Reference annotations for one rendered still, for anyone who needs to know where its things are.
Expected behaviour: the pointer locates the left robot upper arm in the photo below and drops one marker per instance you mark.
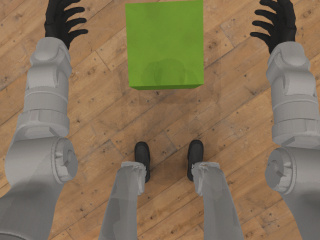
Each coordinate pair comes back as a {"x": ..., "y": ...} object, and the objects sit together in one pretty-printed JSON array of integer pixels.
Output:
[{"x": 37, "y": 170}]

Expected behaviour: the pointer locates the robot left foot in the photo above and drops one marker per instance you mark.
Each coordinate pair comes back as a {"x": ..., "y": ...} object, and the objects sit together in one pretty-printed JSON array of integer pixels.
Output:
[{"x": 142, "y": 155}]

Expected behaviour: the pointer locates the left robot forearm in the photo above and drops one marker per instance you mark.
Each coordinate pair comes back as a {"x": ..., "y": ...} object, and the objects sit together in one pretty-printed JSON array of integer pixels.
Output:
[{"x": 46, "y": 94}]

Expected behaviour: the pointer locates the carton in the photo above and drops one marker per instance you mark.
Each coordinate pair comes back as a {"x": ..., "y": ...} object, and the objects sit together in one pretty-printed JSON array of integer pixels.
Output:
[{"x": 165, "y": 44}]

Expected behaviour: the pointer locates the right robot hand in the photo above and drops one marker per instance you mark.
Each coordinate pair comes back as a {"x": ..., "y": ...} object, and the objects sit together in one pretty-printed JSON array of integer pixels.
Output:
[{"x": 283, "y": 28}]

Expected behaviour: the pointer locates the left robot hand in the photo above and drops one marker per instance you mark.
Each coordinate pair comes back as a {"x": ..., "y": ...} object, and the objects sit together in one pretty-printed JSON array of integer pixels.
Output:
[{"x": 56, "y": 24}]

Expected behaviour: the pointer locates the right robot upper arm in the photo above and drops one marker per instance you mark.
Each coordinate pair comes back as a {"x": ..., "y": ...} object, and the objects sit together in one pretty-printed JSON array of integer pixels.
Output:
[{"x": 294, "y": 172}]

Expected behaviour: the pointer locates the right robot forearm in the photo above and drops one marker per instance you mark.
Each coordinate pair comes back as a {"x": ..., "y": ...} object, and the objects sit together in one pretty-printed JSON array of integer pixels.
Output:
[{"x": 294, "y": 97}]

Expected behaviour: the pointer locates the robot left shin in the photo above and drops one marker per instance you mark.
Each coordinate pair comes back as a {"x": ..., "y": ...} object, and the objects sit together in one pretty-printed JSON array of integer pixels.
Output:
[{"x": 133, "y": 163}]

